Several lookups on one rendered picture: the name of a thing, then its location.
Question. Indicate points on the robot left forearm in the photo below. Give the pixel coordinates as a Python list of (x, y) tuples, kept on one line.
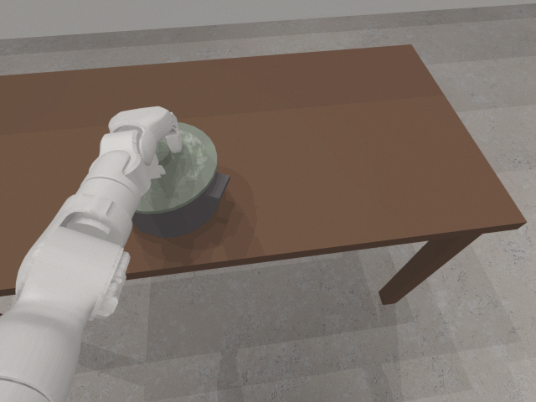
[(109, 195)]

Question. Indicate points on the pot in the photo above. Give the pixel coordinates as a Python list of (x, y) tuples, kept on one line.
[(187, 218)]

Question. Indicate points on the knob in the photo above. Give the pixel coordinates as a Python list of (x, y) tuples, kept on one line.
[(163, 153)]

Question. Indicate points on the robot left hand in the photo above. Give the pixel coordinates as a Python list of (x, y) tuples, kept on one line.
[(162, 124)]

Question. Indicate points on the robot left upper arm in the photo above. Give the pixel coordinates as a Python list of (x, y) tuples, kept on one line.
[(76, 277)]

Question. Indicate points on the lid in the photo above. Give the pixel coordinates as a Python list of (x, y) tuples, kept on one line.
[(188, 175)]

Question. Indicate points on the table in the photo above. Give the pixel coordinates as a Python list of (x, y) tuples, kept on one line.
[(327, 152)]

